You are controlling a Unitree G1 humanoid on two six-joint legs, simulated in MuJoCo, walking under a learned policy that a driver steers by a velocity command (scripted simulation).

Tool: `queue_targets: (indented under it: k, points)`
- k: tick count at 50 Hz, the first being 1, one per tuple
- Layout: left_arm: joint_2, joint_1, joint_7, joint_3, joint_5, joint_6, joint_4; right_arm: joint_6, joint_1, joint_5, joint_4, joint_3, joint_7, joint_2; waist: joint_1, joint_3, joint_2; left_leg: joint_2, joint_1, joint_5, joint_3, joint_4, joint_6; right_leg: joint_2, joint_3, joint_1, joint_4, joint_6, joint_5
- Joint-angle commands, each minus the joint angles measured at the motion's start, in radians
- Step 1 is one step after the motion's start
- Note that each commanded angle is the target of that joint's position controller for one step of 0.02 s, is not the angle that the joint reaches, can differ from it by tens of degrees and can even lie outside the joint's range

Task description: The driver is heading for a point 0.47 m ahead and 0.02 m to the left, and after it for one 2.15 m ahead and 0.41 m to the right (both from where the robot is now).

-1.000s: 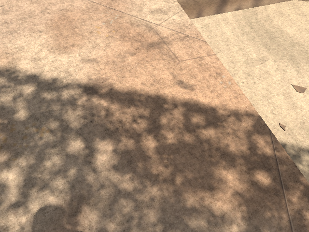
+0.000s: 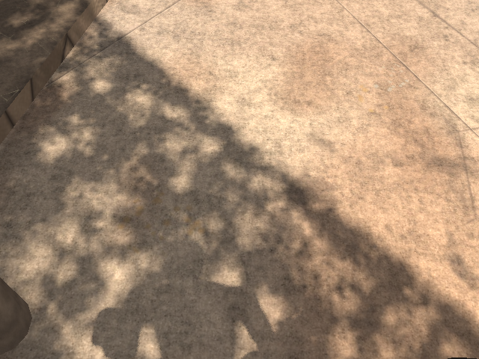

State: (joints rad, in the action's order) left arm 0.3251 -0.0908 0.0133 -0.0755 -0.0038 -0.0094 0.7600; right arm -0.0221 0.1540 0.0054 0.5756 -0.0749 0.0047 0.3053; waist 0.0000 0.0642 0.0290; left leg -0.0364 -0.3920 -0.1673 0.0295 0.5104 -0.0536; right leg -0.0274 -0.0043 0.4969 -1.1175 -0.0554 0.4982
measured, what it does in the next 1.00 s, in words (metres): steps on the spot, turning left: right foot, then left foot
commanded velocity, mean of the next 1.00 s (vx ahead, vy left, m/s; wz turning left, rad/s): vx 0.05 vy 0.00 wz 0.34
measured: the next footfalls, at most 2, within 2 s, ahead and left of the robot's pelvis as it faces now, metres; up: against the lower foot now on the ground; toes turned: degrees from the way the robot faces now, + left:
right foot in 0.30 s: +0.08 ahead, -0.14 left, +0.00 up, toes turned +15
left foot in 0.66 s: -0.01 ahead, +0.11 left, +0.00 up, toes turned +15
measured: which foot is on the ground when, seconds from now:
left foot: down 0.00-0.30, up 0.32-0.64, down 0.66-1.00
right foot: up 0.00-0.28, down 0.30-0.84, up 0.86-1.00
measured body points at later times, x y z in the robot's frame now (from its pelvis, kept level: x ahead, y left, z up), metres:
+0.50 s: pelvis +0.01 -0.04 +0.01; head +0.05 -0.05 +0.45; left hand +0.06 +0.27 -0.08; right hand +0.25 -0.27 -0.09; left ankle -0.04 +0.10 -0.65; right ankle +0.05 -0.15 -0.74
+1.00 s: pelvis +0.03 -0.02 +0.00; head +0.03 -0.02 +0.45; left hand +0.03 +0.28 -0.11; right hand +0.22 -0.23 -0.11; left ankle -0.05 +0.09 -0.74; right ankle +0.05 -0.13 -0.71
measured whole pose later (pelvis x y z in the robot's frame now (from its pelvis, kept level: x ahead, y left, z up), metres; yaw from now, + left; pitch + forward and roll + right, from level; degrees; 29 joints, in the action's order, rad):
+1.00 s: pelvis +0.03 -0.02 +0.00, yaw +18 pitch +0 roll +1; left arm 0.31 -0.27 -0.02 -0.06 0.02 -0.05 0.80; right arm 0.00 0.28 0.01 0.68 -0.03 0.00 0.25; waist 0.00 -0.01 0.01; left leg -0.02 -0.18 -0.33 0.05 0.51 -0.02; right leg -0.02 -0.04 0.34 -0.77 0.05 0.51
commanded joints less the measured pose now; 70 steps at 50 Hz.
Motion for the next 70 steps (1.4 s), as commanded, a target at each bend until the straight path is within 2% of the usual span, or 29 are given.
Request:
queue_targets:
  k: [1,5,11,14,15,16,17,18,21,27,31,32,33,34,35,37,40,44,48,50,53,54,55,56,57,59,61,65,70]
  points:
    - [0.089,-0.026,0.010,-0.023,-0.003,0.000,-0.061,0.007,-0.020,-0.006,-0.075,-0.047,-0.018,0.164,-0.021,-0.205,-0.141,0.234,0.221,0.403,0.285,-0.154,-0.199,0.001,0.058,0.067,0.036,-0.010,-0.075]
    - [0.056,-0.011,0.010,-0.009,0.001,0.003,-0.062,0.002,-0.007,-0.001,-0.070,-0.055,-0.033,0.178,-0.005,-0.215,-0.150,0.212,0.201,0.278,0.312,-0.151,-0.193,0.030,0.073,0.002,0.229,-0.023,-0.123]
    - [0.067,-0.001,-0.009,-0.016,0.010,-0.007,-0.079,-0.013,-0.012,0.002,-0.075,-0.056,-0.025,0.178,0.014,-0.186,-0.197,0.191,0.164,0.078,0.442,-0.149,-0.169,0.064,0.086,-0.097,0.432,0.003,-0.130]
    - [0.065,-0.083,-0.019,-0.024,0.005,-0.015,-0.062,-0.015,-0.026,0.023,-0.075,-0.049,-0.028,0.156,-0.037,-0.178,-0.196,0.145,0.117,0.064,0.453,-0.092,-0.117,0.064,0.062,-0.256,0.689,0.045,-0.278]
    - [0.114,-0.125,-0.014,-0.040,-0.008,-0.013,-0.058,-0.013,-0.009,0.021,-0.080,-0.042,-0.030,0.128,-0.037,-0.194,-0.132,0.095,0.020,-0.047,0.404,-0.009,-0.065,-0.050,0.138,-0.377,0.741,0.089,-0.322]
    - [0.203,-0.108,-0.006,-0.058,-0.025,-0.002,-0.066,-0.007,0.021,0.017,-0.096,-0.029,-0.026,0.078,0.011,-0.161,0.125,-0.054,-0.185,-0.325,0.212,0.192,0.005,-0.260,0.353,-0.452,0.783,0.206,-0.458]
    - [0.188,-0.091,-0.008,-0.056,-0.051,-0.005,-0.077,0.007,0.005,0.011,-0.105,-0.050,-0.025,0.140,-0.009,-0.131,0.244,-0.082,-0.266,-0.468,0.117,0.444,0.057,-0.398,0.528,-0.366,0.842,0.339,-0.523]
    - [0.136,-0.035,-0.001,-0.039,-0.044,-0.011,-0.105,0.009,0.023,0.008,-0.081,-0.070,-0.023,0.193,0.008,-0.117,0.147,-0.034,-0.250,-0.408,0.149,0.596,0.077,-0.368,0.468,-0.335,0.828,0.337,-0.527]
    - [0.073,0.022,0.009,-0.015,-0.006,-0.006,-0.119,-0.015,0.074,0.005,-0.028,-0.059,-0.026,0.127,0.022,-0.084,0.087,-0.037,-0.244,-0.283,0.124,0.741,0.125,-0.231,0.262,-0.327,0.787,0.262,-0.563]
    - [0.106,-0.041,0.008,-0.021,-0.007,0.014,-0.097,-0.014,-0.030,0.002,-0.066,-0.010,-0.010,0.027,-0.035,-0.128,0.165,0.016,-0.055,-0.284,0.016,0.329,0.148,-0.190,0.138,-0.387,0.748,0.271,-0.637]
    - [0.116,-0.055,-0.003,-0.018,0.016,0.016,-0.084,-0.010,0.032,0.008,-0.026,-0.015,-0.001,0.041,-0.011,-0.122,0.161,0.003,0.155,-0.076,-0.054,-0.062,0.110,-0.194,0.157,-0.335,0.699,0.252,-0.609]
    - [0.091,-0.093,-0.006,-0.009,0.020,0.008,-0.068,-0.010,0.040,-0.001,-0.021,-0.014,-0.003,0.049,-0.006,-0.116,0.129,0.014,0.244,0.044,-0.025,-0.186,0.083,-0.180,0.153,-0.292,0.692,0.206,-0.567]
    - [0.064,-0.130,-0.012,0.003,-0.004,-0.005,-0.064,-0.009,0.053,-0.009,-0.033,-0.018,-0.011,0.097,-0.022,-0.167,0.035,0.119,0.389,0.256,0.103,-0.166,0.046,-0.146,0.124,-0.213,0.646,0.130,-0.436]
    - [0.022,-0.162,-0.025,0.019,-0.045,-0.021,-0.071,-0.014,0.050,-0.023,-0.046,-0.024,-0.023,0.159,-0.068,-0.202,-0.190,0.280,0.458,0.531,0.254,-0.091,-0.042,-0.059,0.031,-0.111,0.532,0.056,-0.137]
    - [0.019,-0.130,-0.016,0.022,-0.033,-0.023,-0.075,-0.005,-0.001,-0.037,-0.033,-0.004,-0.012,0.092,-0.054,-0.189,-0.256,0.308,0.267,0.370,0.266,-0.116,-0.137,-0.053,0.027,-0.196,0.578,0.019,-0.089]
    - [0.062,-0.079,-0.016,0.015,-0.032,-0.022,-0.062,0.011,-0.034,-0.044,-0.021,0.016,-0.001,0.022,-0.035,-0.129,-0.161,0.176,0.218,0.095,0.175,-0.120,-0.051,-0.040,0.010,-0.259,0.625,0.001,-0.275]
    - [0.072,-0.098,-0.024,0.011,-0.019,-0.015,-0.040,0.007,-0.001,-0.043,-0.003,0.013,-0.007,0.065,-0.022,-0.076,-0.128,0.111,0.173,-0.096,0.131,-0.131,0.006,-0.025,-0.012,-0.269,0.648,0.013,-0.270]
    - [0.055,-0.078,-0.025,0.008,0.008,-0.030,-0.039,-0.005,0.087,-0.015,0.019,-0.006,-0.019,0.138,0.034,0.029,-0.210,0.222,0.148,-0.621,0.335,-0.277,-0.111,0.042,-0.085,-0.075,0.440,0.051,-0.043]
    - [0.057,-0.064,-0.036,0.002,0.033,-0.064,-0.069,0.045,0.136,0.015,0.050,-0.007,-0.013,0.121,0.042,0.045,-0.228,0.330,0.265,-0.483,0.466,-0.305,-0.186,-0.044,0.025,0.120,0.272,0.120,0.074]
    - [0.052,-0.093,-0.043,0.007,0.027,-0.076,-0.059,0.052,0.078,0.020,0.042,-0.008,-0.005,0.117,0.012,0.014,-0.177,0.283,0.224,-0.345,0.360,-0.284,-0.155,-0.036,-0.001,-0.006,0.404,0.138,-0.006]
    - [0.047,-0.333,-0.048,-0.004,0.011,-0.082,0.046,0.044,0.014,0.013,0.033,0.001,0.003,0.079,-0.105,-0.061,-0.114,0.162,-0.021,-0.246,0.173,-0.130,-0.084,0.054,-0.075,-0.475,0.585,0.110,-0.300]
    - [0.095,-0.441,-0.040,-0.017,0.009,-0.084,0.063,0.051,-0.008,0.003,0.019,0.021,0.008,0.015,-0.142,-0.072,0.026,0.081,-0.137,-0.234,0.081,0.115,-0.020,-0.070,0.112,-0.585,0.683,0.148,-0.207]
    - [0.225,-0.493,-0.043,-0.041,0.012,-0.086,0.045,0.077,-0.008,0.017,-0.037,0.030,0.002,-0.019,-0.135,-0.090,0.300,-0.034,-0.349,-0.393,-0.016,0.470,0.050,-0.328,0.611,-0.649,0.893,0.306,-0.004]
    - [0.176,-0.439,-0.044,-0.026,-0.001,-0.092,0.021,0.097,0.006,0.048,-0.027,0.012,-0.002,0.048,-0.113,-0.047,0.201,0.006,-0.450,-0.430,0.088,0.639,0.038,-0.382,0.769,-0.609,0.954,0.373,0.176]
    - [0.128,-0.379,-0.038,-0.012,0.002,-0.095,0.004,0.109,0.009,0.058,-0.013,0.004,0.001,0.073,-0.085,0.025,0.124,0.058,-0.523,-0.328,0.101,0.692,0.017,-0.358,0.679,-0.589,0.945,0.348,0.216]
    - [0.098,-0.312,-0.035,0.003,-0.004,-0.089,-0.017,0.116,0.010,0.024,0.015,0.000,0.003,0.069,-0.055,0.041,0.039,0.113,-0.507,-0.148,0.066,0.651,0.003,-0.278,0.489,-0.544,0.942,0.284,0.029]
    - [0.063,-0.315,-0.031,0.018,-0.007,-0.081,-0.018,0.112,0.019,0.015,0.029,-0.004,0.015,0.054,-0.045,0.022,0.068,0.132,-0.424,-0.032,0.036,0.591,0.015,-0.207,0.335,-0.501,0.962,0.246,-0.183]
    - [0.066,-0.350,-0.021,0.022,0.002,-0.080,0.004,0.104,-0.042,0.002,0.021,0.006,0.018,0.015,-0.057,0.024,0.045,0.126,-0.408,0.094,-0.019,0.424,0.049,-0.164,0.171,-0.494,0.979,0.242,-0.529]
    - [0.094,-0.397,-0.004,0.019,0.011,-0.078,0.048,0.120,-0.211,0.014,-0.017,0.024,0.039,-0.009,-0.101,0.057,0.053,0.091,-0.302,0.276,-0.059,0.114,0.059,-0.148,0.084,-0.483,1.015,0.209,-0.576]
Over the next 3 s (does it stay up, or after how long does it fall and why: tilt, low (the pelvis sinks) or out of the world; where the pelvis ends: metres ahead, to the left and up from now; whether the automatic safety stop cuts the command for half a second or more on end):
stays up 1.06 0.01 0.00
